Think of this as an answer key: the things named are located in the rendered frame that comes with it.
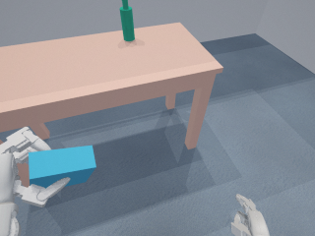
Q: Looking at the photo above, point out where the robot left hand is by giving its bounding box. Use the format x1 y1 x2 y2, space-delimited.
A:
0 127 71 207

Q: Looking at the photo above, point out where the table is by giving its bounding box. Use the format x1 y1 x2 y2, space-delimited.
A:
0 22 223 188

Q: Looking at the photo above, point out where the left robot forearm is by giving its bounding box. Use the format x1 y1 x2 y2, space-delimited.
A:
0 202 22 236

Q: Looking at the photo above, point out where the robot right hand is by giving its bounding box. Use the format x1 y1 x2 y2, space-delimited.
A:
230 194 270 236

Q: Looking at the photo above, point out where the sponge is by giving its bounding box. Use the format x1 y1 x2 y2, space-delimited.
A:
29 146 96 189

